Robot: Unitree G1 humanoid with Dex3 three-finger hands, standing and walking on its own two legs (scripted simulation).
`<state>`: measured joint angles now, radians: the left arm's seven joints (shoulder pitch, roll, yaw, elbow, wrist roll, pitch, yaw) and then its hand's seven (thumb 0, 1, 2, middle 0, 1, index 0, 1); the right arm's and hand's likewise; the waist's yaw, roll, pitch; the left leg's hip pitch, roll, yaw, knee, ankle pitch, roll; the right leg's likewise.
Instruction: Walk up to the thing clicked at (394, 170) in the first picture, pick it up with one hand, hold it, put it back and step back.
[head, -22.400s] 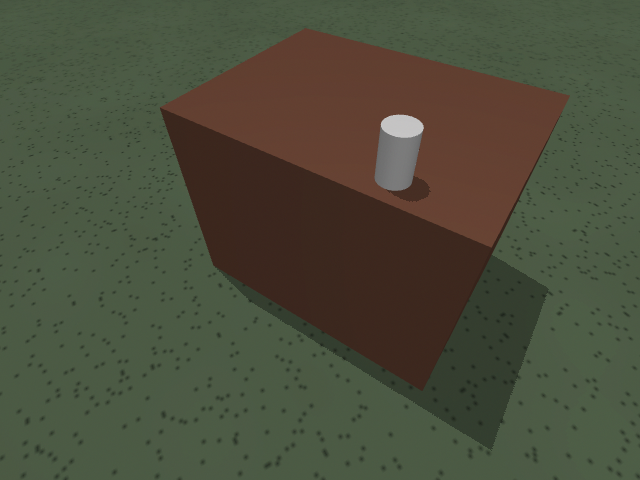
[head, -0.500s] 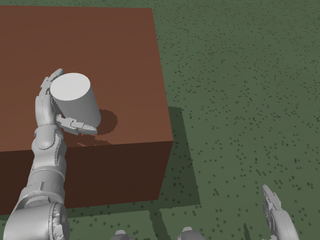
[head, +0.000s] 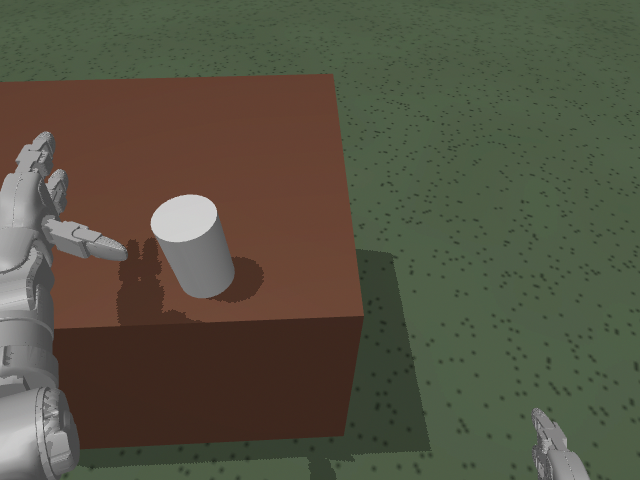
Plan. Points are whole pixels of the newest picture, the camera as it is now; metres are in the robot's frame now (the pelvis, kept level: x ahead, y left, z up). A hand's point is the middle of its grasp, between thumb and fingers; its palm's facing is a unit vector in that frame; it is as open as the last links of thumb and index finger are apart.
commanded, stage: sink last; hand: left
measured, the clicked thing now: (197, 248) +0.44 +0.19 +0.03
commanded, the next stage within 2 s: home in 1.06 s
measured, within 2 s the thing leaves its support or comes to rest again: neither
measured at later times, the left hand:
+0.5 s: hand (53, 335) +0.27 +0.28 +0.11, palm faces +0.35 -0.87 -0.35, open 17.5 cm
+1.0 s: hand (31, 477) +0.15 +0.23 +0.13, palm faces +0.38 -0.83 -0.41, open 17.4 cm
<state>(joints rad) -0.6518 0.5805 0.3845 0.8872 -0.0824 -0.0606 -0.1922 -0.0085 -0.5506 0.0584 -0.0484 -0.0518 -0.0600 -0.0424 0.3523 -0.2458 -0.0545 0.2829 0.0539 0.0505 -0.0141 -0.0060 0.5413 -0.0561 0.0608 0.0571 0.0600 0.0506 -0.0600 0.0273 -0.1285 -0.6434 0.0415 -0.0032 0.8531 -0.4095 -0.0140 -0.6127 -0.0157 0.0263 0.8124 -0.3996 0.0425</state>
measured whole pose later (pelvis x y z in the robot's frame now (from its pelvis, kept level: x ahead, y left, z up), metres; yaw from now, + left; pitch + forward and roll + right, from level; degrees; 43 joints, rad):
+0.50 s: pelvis +0.00 -0.01 +0.01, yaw +1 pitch +5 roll +0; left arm 0.12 0.39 0.32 0.05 -0.07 -0.01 0.01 -0.01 -0.56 0.02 -0.07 -0.03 -0.07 -0.04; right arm 0.36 -0.26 -0.12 0.31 0.08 0.02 -0.03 -0.01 0.52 -0.06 0.06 0.06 0.06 0.05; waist 0.02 0.03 -0.10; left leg -0.45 0.03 -0.01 0.73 -0.37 -0.02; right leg -0.43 -0.03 0.01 0.72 -0.38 0.04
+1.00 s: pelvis -0.02 -0.02 +0.01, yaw +3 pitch +2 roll +1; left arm 0.55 0.32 0.31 -0.34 -0.07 -0.11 0.03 -0.01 -0.52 0.02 -0.06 -0.05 -0.07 -0.04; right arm 0.42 -0.22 -0.14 0.27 0.04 -0.03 -0.06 -0.01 0.52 -0.05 0.07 0.06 0.06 0.05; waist 0.05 0.04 -0.08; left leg -0.45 0.02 -0.04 0.77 -0.35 -0.04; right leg -0.44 -0.04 -0.01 0.80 -0.40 0.02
